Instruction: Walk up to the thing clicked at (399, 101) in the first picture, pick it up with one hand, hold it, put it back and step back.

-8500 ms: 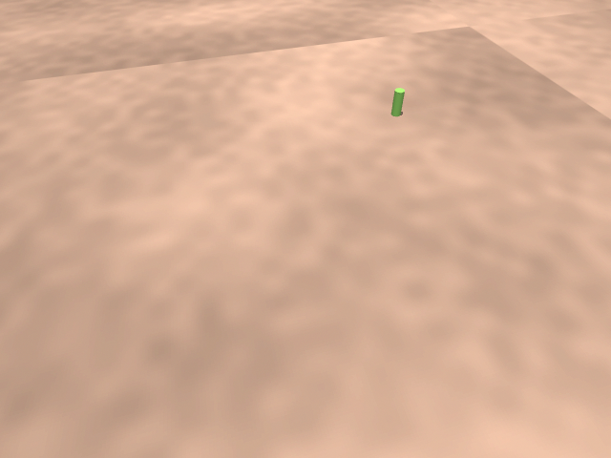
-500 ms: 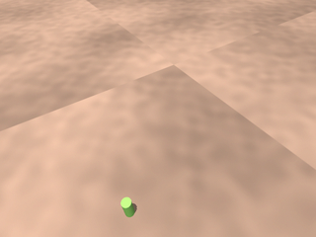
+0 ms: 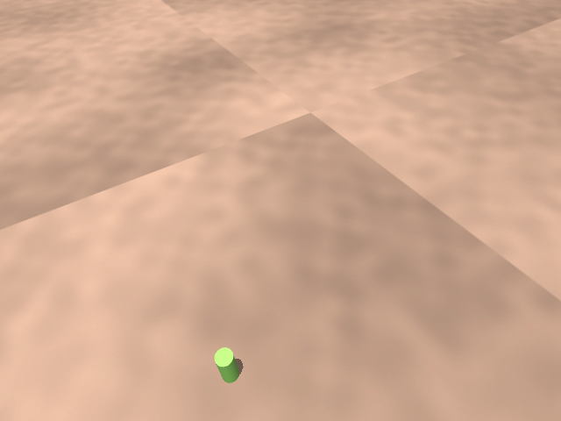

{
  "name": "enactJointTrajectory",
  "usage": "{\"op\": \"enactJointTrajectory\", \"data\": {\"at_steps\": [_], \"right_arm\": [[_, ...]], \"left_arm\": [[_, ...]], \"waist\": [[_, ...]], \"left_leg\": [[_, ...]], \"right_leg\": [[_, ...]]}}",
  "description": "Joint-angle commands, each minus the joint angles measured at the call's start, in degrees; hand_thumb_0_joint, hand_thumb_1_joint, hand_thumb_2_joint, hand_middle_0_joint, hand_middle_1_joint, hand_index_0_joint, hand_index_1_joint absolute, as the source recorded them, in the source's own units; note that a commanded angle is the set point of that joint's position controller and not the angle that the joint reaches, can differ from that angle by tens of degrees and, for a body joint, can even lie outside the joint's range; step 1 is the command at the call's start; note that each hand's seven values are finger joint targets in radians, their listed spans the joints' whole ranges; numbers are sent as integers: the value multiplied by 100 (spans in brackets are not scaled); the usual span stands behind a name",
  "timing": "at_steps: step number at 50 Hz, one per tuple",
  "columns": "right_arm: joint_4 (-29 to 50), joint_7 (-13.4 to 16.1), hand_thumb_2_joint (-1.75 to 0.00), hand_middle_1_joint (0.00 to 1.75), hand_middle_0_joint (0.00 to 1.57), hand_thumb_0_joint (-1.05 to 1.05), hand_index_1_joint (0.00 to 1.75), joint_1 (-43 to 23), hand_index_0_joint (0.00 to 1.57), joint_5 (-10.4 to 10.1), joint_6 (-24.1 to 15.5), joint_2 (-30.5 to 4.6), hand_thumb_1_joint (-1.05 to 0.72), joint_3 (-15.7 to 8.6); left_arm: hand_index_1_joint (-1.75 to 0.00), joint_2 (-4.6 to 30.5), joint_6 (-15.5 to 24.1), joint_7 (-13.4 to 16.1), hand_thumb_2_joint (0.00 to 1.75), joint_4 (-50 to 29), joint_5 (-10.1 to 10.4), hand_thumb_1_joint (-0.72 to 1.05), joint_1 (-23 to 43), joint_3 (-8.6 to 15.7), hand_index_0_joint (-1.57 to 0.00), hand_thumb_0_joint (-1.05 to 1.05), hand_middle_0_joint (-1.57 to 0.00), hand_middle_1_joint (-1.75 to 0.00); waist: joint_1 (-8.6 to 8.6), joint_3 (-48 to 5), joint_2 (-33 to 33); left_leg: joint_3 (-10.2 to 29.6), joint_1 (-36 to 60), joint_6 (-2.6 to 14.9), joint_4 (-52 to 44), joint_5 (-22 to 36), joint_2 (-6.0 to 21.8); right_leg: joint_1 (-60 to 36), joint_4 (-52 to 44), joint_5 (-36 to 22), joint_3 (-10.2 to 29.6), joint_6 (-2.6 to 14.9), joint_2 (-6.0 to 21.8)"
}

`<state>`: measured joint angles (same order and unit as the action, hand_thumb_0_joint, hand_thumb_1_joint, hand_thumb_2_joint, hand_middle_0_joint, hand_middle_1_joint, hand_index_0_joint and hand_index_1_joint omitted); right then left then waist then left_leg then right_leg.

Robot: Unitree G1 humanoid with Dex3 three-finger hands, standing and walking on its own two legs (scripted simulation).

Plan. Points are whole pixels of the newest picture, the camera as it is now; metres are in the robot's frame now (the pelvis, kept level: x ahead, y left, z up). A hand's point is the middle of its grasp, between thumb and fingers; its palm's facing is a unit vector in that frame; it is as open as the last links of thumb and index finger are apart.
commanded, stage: stand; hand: left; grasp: from the side
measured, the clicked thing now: (227, 365) +0.45 +0.22 -0.71
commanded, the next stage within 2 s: go down in 0.60 s
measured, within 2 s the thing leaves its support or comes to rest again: neither
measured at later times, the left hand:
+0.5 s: hand out of the picture +0.08 +0.26 -0.15, palm faces -0.02 -0.93 -0.36, open 7.4 cm
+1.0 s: hand out of the picture +0.16 +0.26 -0.16, palm faces +0.05 -0.94 -0.35, open 12.3 cm
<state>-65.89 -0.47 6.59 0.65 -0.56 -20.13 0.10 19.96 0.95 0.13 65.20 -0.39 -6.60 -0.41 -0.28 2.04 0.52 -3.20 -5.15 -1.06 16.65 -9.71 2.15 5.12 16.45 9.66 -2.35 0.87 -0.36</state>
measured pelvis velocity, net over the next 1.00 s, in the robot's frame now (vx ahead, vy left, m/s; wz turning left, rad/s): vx -0.01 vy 0.00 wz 0.01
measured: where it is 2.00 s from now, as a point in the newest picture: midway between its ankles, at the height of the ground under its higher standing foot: outside the picture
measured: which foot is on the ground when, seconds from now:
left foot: down 0.00-1.00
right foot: down 0.00-1.00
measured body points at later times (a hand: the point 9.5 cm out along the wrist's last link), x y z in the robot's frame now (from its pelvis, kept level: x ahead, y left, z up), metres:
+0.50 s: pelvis +0.01 +0.00 +0.00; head +0.01 +0.00 +0.45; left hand +0.08 +0.30 -0.13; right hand +0.08 -0.30 -0.14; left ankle -0.01 +0.13 -0.75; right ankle -0.01 -0.11 -0.75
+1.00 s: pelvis -0.01 +0.00 -0.02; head +0.06 +0.00 +0.42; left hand +0.16 +0.31 -0.14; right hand +0.09 -0.26 -0.15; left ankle -0.01 +0.13 -0.75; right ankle -0.01 -0.11 -0.75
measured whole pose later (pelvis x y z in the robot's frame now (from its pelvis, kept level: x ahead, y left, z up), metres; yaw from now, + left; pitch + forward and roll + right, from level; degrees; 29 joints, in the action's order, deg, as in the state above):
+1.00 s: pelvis -0.01 +0.00 -0.02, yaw +1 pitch +7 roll +0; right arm -45.0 1.6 13.7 -1.7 -2.0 -14.3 -1.1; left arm 19.7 -1.3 -1.8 55.9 -4.1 1.8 10.1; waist -1.5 0.1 -0.2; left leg -2.1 -24.4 -0.7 33.8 -16.5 2.2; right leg 24.0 33.5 16.7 -3.1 1.1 0.4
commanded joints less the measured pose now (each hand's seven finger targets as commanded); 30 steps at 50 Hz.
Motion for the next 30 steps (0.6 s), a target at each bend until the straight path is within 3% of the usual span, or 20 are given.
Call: {"op": "enactJointTrajectory", "data": {"at_steps": [1,30], "right_arm": [[362,83,-90,30,20,0,30,-217,20,0,-114,-1155,-90,-205],[402,110,-90,30,20,0,30,-232,20,-6,-117,-1163,-90,-191]], "left_arm": [[-30,1270,122,64,90,-320,-10,90,215,238,-20,0,-20,-30],[-30,1275,109,70,90,-320,-3,90,238,264,-20,0,-20,-30]], "waist": [[-6,-361,-79],[9,-362,-117]], "left_leg": [[606,113,192,-202,636,674],[597,184,182,-221,925,682]], "right_leg": [[48,-284,-824,682,45,872],[-60,-219,-1132,649,52,878]]}}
